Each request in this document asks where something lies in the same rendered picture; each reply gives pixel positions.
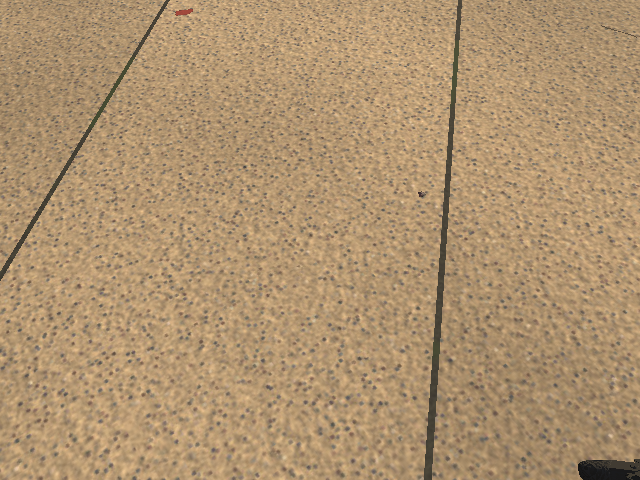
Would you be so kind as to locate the robot right hand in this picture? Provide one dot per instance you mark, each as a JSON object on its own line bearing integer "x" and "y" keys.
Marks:
{"x": 609, "y": 470}

